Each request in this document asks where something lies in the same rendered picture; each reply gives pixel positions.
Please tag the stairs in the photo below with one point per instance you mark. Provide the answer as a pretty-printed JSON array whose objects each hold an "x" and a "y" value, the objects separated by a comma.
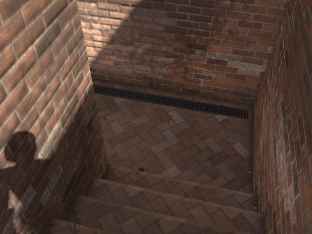
[{"x": 127, "y": 201}]

